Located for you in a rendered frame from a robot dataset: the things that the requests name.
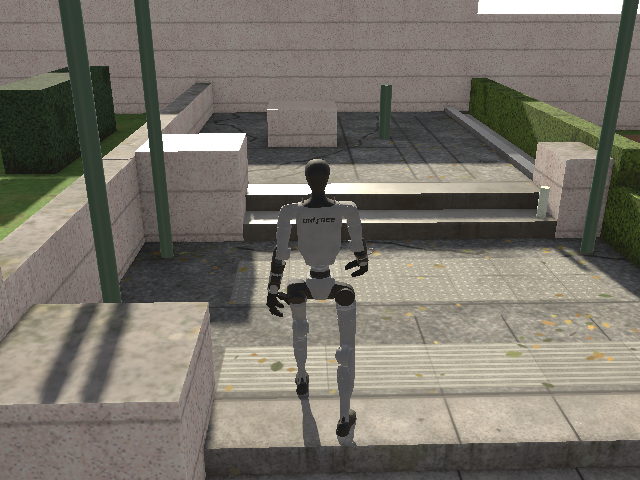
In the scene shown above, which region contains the robot left shin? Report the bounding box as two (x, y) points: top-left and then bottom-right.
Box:
(292, 320), (307, 382)

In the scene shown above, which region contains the right robot thigh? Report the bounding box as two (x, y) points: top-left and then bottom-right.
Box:
(334, 281), (357, 366)

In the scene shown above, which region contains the robot left upper arm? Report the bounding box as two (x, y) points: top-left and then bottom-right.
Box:
(275, 203), (298, 260)

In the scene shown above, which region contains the right robot hand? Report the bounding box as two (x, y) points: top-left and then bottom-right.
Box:
(345, 260), (368, 277)

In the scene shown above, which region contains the robot right upper arm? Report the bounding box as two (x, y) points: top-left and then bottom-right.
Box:
(339, 201), (364, 252)

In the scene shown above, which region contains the left robot forearm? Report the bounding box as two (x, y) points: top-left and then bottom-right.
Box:
(267, 245), (286, 294)

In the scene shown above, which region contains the left robot hand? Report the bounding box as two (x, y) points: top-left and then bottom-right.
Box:
(266, 292), (290, 317)

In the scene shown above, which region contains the right robot forearm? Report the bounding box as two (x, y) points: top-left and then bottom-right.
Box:
(354, 237), (369, 266)

